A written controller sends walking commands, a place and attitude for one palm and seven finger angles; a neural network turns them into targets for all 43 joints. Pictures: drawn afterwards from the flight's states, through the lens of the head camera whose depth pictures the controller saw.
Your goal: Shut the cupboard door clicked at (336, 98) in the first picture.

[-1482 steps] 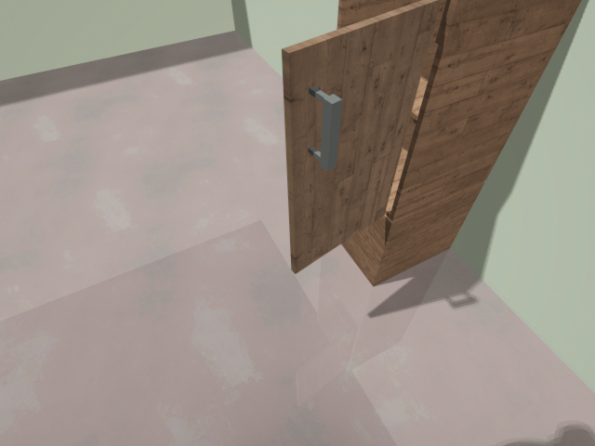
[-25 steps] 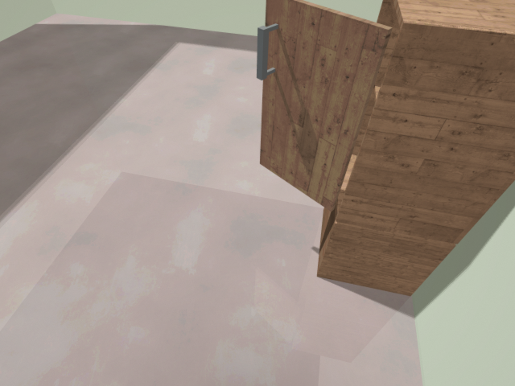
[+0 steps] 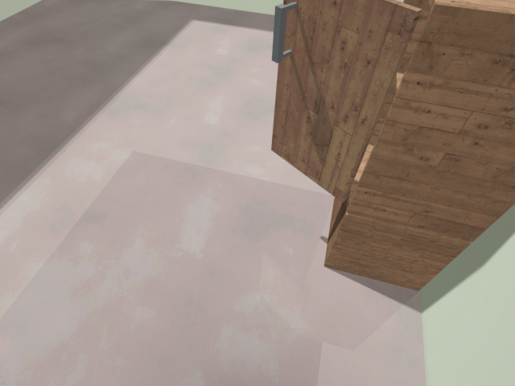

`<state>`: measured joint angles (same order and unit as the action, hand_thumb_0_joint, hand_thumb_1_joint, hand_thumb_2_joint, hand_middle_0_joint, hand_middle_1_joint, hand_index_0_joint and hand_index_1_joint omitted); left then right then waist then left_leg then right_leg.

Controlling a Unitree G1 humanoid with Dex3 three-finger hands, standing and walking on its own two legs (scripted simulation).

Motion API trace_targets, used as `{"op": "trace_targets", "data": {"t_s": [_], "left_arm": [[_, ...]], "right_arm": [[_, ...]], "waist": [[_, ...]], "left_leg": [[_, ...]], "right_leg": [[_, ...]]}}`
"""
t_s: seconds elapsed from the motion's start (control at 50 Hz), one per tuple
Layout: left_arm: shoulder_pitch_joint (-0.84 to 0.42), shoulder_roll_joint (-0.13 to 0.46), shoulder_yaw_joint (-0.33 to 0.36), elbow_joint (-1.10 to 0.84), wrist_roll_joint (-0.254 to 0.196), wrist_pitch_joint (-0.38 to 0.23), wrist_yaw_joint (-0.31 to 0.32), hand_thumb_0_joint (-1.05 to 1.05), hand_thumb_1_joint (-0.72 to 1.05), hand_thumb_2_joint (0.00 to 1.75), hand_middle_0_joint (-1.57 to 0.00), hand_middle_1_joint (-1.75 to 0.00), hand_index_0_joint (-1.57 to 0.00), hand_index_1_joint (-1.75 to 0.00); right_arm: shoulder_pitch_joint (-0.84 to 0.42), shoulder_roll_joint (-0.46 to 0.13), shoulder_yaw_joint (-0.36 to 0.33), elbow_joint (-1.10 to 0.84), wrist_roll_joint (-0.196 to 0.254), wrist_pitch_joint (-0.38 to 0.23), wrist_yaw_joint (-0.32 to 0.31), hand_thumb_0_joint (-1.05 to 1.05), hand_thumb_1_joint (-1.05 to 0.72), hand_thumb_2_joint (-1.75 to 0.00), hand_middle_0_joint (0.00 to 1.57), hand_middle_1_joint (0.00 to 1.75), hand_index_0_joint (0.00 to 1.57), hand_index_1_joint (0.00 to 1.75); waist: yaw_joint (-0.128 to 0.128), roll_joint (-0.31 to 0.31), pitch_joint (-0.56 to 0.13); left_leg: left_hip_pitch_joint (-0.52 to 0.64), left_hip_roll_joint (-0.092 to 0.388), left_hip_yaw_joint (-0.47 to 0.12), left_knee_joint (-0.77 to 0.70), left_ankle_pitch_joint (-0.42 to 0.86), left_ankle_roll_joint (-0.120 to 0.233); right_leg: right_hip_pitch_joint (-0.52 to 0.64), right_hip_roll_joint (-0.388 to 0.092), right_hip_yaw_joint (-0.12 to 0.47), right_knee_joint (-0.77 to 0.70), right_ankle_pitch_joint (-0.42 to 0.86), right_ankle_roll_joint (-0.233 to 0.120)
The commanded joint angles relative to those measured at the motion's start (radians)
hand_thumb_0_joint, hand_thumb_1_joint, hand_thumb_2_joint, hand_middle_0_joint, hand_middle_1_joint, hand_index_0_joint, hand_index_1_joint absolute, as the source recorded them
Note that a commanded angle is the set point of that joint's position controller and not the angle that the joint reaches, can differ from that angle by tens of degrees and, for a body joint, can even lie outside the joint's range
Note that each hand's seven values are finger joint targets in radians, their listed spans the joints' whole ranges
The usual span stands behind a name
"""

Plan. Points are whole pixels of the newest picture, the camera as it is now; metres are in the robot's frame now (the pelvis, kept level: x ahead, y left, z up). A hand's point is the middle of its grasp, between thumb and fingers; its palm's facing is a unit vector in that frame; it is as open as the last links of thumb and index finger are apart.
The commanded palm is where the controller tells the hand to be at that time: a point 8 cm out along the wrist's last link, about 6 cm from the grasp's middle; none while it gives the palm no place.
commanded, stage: walk to a spot facing it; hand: left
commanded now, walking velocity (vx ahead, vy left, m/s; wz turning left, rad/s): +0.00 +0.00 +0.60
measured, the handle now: (284, 32) +0.91 -0.04 +0.12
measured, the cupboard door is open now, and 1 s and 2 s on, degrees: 58 58 58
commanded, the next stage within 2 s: none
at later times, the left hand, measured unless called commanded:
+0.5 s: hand out of the picture +0.07 +0.24 -0.16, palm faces +0.27 -0.93 -0.25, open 7.4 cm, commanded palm none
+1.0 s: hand out of the picture -0.09 +0.17 -0.18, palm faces +0.61 -0.75 -0.24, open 7.4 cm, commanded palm none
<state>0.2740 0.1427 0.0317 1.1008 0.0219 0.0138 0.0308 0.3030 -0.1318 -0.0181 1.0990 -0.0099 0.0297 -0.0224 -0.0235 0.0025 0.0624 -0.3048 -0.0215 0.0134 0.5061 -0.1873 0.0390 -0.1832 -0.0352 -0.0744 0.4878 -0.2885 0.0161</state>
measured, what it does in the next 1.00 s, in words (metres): steps on the spot, turning left: right foot, then left foot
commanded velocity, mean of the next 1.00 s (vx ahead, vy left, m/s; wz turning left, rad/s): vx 0.05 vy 0.00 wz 0.60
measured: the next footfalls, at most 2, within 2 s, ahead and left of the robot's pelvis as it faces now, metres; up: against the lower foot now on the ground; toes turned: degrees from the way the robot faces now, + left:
right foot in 0.64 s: +0.08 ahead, -0.15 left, +0.00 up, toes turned +28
left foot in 1.00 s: -0.04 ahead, +0.10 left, +0.00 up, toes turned +43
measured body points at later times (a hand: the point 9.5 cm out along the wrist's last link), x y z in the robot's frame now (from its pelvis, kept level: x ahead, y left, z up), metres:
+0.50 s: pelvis +0.00 +0.00 +0.01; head +0.05 +0.04 +0.45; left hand +0.05 +0.29 -0.14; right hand +0.12 -0.24 -0.13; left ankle +0.04 +0.09 -0.74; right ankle +0.02 -0.18 -0.68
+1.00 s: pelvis +0.00 -0.02 -0.01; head +0.05 +0.03 +0.43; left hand -0.13 +0.21 -0.16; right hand +0.24 -0.17 -0.15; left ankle -0.07 +0.07 -0.74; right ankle +0.05 -0.17 -0.73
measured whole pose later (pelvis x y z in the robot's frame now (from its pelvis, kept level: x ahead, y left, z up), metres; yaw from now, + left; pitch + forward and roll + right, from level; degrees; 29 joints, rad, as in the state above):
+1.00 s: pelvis +0.00 -0.02 -0.01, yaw +39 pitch +1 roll +1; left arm 0.27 0.24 0.05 0.88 0.03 0.02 0.01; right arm 0.16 -0.25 -0.05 0.89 -0.01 0.05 0.03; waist 0.00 -0.05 0.13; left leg -0.30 0.00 0.07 0.60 -0.33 0.00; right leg -0.22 -0.17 -0.15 0.68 -0.44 0.06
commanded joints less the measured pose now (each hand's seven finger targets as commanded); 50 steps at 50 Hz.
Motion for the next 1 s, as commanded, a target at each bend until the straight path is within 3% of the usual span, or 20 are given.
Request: {"op": "trace_targets", "data": {"t_s": [0.0, 0.06, 0.1, 0.12, 0.14, 0.16, 0.22, 0.28, 0.46, 0.56, 0.58, 0.6, 0.62, 0.66, 0.7, 0.8, 0.88, 0.94, 0.96, 0.98], "left_arm": [[0.059, 0.171, 0.057, -0.071, 0.002, 0.000, 0.014, 0.00, 0.90, 0.90, -0.20, -0.30, -0.20, -0.30], [-0.030, 0.191, 0.066, -0.128, 0.008, -0.002, 0.018, 0.00, 0.90, 0.90, -0.20, -0.30, -0.20, -0.30], [-0.046, 0.202, 0.073, -0.150, 0.010, 0.004, 0.017, 0.00, 0.90, 0.90, -0.20, -0.30, -0.20, -0.30], [-0.025, 0.183, 0.071, -0.160, 0.004, 0.010, 0.013, 0.00, 0.90, 0.90, -0.20, -0.30, -0.20, -0.30], [-0.001, 0.147, 0.065, -0.176, -0.006, 0.014, 0.011, 0.00, 0.90, 0.90, -0.20, -0.30, -0.20, -0.30], [-0.057, 0.150, 0.059, -0.197, -0.004, 0.022, 0.014, 0.00, 0.90, 0.90, -0.20, -0.30, -0.20, -0.30], [-0.089, 0.170, 0.071, -0.205, 0.005, 0.027, 0.005, 0.00, 0.90, 0.90, -0.20, -0.30, -0.20, -0.30], [-0.100, 0.172, 0.069, -0.217, 0.005, 0.018, -0.008, 0.00, 0.90, 0.90, -0.20, -0.30, -0.20, -0.30], [-0.149, 0.188, 0.060, -0.289, 0.006, 0.023, -0.009, 0.00, 0.90, 0.90, -0.20, -0.30, -0.20, -0.30], [-0.017, 0.221, 0.067, -0.269, -0.004, 0.023, -0.002, 0.00, 0.90, 0.90, -0.20, -0.30, -0.20, -0.30], [0.033, 0.253, 0.077, -0.260, -0.001, 0.020, 0.001, 0.00, 0.90, 0.90, -0.20, -0.30, -0.20, -0.30], [0.040, 0.333, 0.094, -0.273, 0.015, 0.012, 0.006, 0.00, 0.90, 0.90, -0.20, -0.30, -0.20, -0.30], [-0.061, 0.359, 0.087, -0.305, 0.023, 0.014, 0.013, 0.00, 0.90, 0.90, -0.20, -0.30, -0.20, -0.30], [-0.256, 0.313, 0.067, -0.357, 0.011, 0.015, 0.018, 0.00, 0.90, 0.90, -0.20, -0.30, -0.20, -0.30], [-0.216, 0.238, 0.053, -0.337, 0.007, -0.007, 0.014, 0.00, 0.90, 0.90, -0.20, -0.30, -0.20, -0.30], [0.002, 0.292, 0.071, -0.279, 0.008, -0.017, 0.011, 0.00, 0.90, 0.90, -0.20, -0.30, -0.20, -0.30], [0.058, 0.315, 0.086, -0.262, 0.012, -0.015, 0.003, 0.00, 0.90, 0.90, -0.20, -0.30, -0.20, -0.30], [0.027, 0.311, 0.086, -0.267, 0.001, -0.017, -0.012, 0.00, 0.90, 0.90, -0.20, -0.30, -0.20, -0.30], [0.028, 0.256, 0.079, -0.291, -0.005, -0.013, -0.019, 0.00, 0.90, 0.90, -0.20, -0.30, -0.20, -0.30], [-0.064, 0.182, 0.054, -0.356, -0.001, -0.013, -0.028, 0.00, 0.90, 0.90, -0.20, -0.30, -0.20, -0.30]], "right_arm": [[0.013, -0.110, -0.040, -0.089, -0.009, 0.000, 0.003, 0.00, -0.90, -0.90, 0.20, 0.30, 0.20, 0.30], [0.010, -0.108, -0.054, -0.117, -0.011, 0.007, 0.013, 0.00, -0.90, -0.90, 0.20, 0.30, 0.20, 0.30], [0.016, -0.129, -0.056, -0.133, -0.008, 0.001, 0.022, 0.00, -0.90, -0.90, 0.20, 0.30, 0.20, 0.30], [0.049, -0.162, -0.056, -0.136, -0.012, -0.006, 0.022, 0.00, -0.90, -0.90, 0.20, 0.30, 0.20, 0.30], [0.081, -0.229, -0.065, -0.139, -0.022, -0.013, 0.012, 0.00, -0.90, -0.90, 0.20, 0.30, 0.20, 0.30], [0.129, -0.250, -0.071, -0.118, -0.029, -0.010, -0.005, 0.00, -0.90, -0.90, 0.20, 0.30, 0.20, 0.30], [0.064, -0.253, -0.068, -0.147, -0.023, -0.010, -0.018, 0.00, -0.90, -0.90, 0.20, 0.30, 0.20, 0.30], [0.005, -0.255, -0.070, -0.178, -0.021, -0.019, -0.019, 0.00, -0.90, -0.90, 0.20, 0.30, 0.20, 0.30], [-0.007, -0.297, -0.097, -0.211, -0.026, 0.002, -0.004, 0.00, -0.90, -0.90, 0.20, 0.30, 0.20, 0.30], [-0.103, -0.293, -0.108, -0.254, -0.019, 0.019, 0.006, 0.00, -0.90, -0.90, 0.20, 0.30, 0.20, 0.30], [-0.123, -0.265, -0.108, -0.262, -0.011, 0.024, 0.010, 0.00, -0.90, -0.90, 0.20, 0.30, 0.20, 0.30], [-0.112, -0.212, -0.107, -0.272, 0.000, 0.028, 0.016, 0.00, -0.90, -0.90, 0.20, 0.30, 0.20, 0.30], [-0.114, -0.201, -0.110, -0.280, -0.008, 0.023, 0.016, 0.00, -0.90, -0.90, 0.20, 0.30, 0.20, 0.30], [-0.028, -0.214, -0.109, -0.273, -0.024, 0.037, 0.033, 0.00, -0.90, -0.90, 0.20, 0.30, 0.20, 0.30], [-0.050, -0.221, -0.097, -0.254, -0.020, 0.032, 0.044, 0.00, -0.90, -0.90, 0.20, 0.30, 0.20, 0.30], [-0.187, -0.178, -0.063, -0.307, -0.003, 0.020, 0.050, 0.00, -0.90, -0.90, 0.20, 0.30, 0.20, 0.30], [-0.204, -0.167, -0.052, -0.308, 0.000, 0.011, 0.052, 0.00, -0.90, -0.90, 0.20, 0.30, 0.20, 0.30], [-0.079, -0.215, -0.061, -0.271, -0.005, -0.010, 0.051, 0.00, -0.90, -0.90, 0.20, 0.30, 0.20, 0.30], [0.003, -0.316, -0.084, -0.252, -0.015, -0.020, 0.046, 0.00, -0.90, -0.90, 0.20, 0.30, 0.20, 0.30], [0.115, -0.419, -0.112, -0.226, -0.025, -0.021, 0.037, 0.00, -0.90, -0.90, 0.20, 0.30, 0.20, 0.30]], "waist": [[0.020, -0.108, -0.004], [-0.008, -0.184, -0.005], [-0.014, -0.086, -0.015], [-0.018, 0.085, -0.027], [-0.021, 0.306, -0.033], [-0.056, 0.295, -0.058], [-0.018, 0.143, -0.081], [-0.003, 0.062, -0.115], [-0.025, 0.162, -0.151], [0.037, 0.182, -0.145], [0.061, 0.108, -0.135], [0.064, -0.128, -0.127], [0.048, -0.268, -0.034], [-0.071, -0.128, -0.015], [-0.055, -0.204, -0.005], [0.046, -0.205, -0.089], [0.067, -0.269, -0.100], [-0.004, -0.182, -0.149], [-0.053, 0.070, -0.189], [-0.120, 0.350, -0.177]], "left_leg": [[-0.103, 0.041, -0.051, 0.097, -0.008, -0.020], [-0.092, 0.052, 0.014, 0.301, -0.167, -0.045], [-0.026, 0.095, -0.016, 0.157, -0.038, -0.036], [0.008, 0.160, -0.171, 0.016, 0.199, 0.009], [0.071, 0.298, -0.454, -0.107, 0.437, 0.099], [0.148, 0.349, -0.572, -0.194, 0.438, 0.147], [0.117, 0.277, -0.497, -0.221, 0.139, 0.042], [0.134, 0.224, -0.442, -0.226, 0.087, 0.076], [0.176, 0.172, -0.505, -0.213, 0.064, 0.106], [-0.043, 0.091, -0.479, -0.180, -0.041, 0.048], [-0.172, 0.038, -0.422, -0.132, -0.164, 0.001], [-0.325, -0.080, -0.265, 0.128, -0.316, -0.068], [-0.381, -0.135, -0.122, 0.496, -0.359, -0.099], [-0.265, -0.052, -0.116, 0.744, -0.306, -0.077], [-0.302, 0.013, -0.083, 0.747, -0.224, -0.087], [-0.254, 0.013, 0.031, 0.411, -0.277, -0.100], [-0.151, -0.001, 0.088, 0.218, -0.270, -0.076], [0.155, -0.008, 0.090, -0.040, -0.144, -0.042], [0.363, 0.176, -0.173, -0.125, -0.115, 0.038], [0.489, 0.409, -0.536, -0.170, 0.054, 0.178]], "right_leg": [[-0.031, -0.209, 0.123, -0.126, -0.078, -0.116], [-0.079, -0.316, 0.106, -0.118, 0.089, -0.167], [-0.103, -0.285, 0.018, 0.017, 0.143, -0.115], [-0.143, -0.185, -0.063, 0.176, 0.061, -0.046], [-0.234, -0.042, -0.091, 0.375, -0.187, 0.024], [-0.318, 0.005, 0.013, 0.569, -0.360, 0.021], [-0.373, -0.023, 0.126, 0.680, -0.155, 0.025], [-0.369, -0.016, 0.136, 0.638, -0.071, 0.047], [-0.289, 0.050, 0.121, 0.360, -0.139, 0.057], [0.031, 0.088, 0.091, 0.014, -0.055, 0.029], [0.158, 0.045, 0.119, -0.119, -0.027, 0.007], [0.205, -0.185, 0.393, -0.285, -0.229, -0.079], [0.011, -0.432, 0.613, -0.378, -0.300, -0.182], [-0.183, -0.372, 0.407, -0.296, -0.164, -0.189], [-0.069, -0.250, 0.256, -0.197, 0.097, -0.161], [0.200, -0.263, 0.111, -0.028, 0.644, -0.134], [0.213, -0.279, 0.088, 0.007, 0.650, -0.110], [0.039, -0.255, 0.007, 0.154, 0.350, -0.041], [-0.209, -0.168, -0.079, 0.379, 0.059, 0.018], [-0.522, -0.042, -0.085, 0.620, -0.401, 0.062]]}}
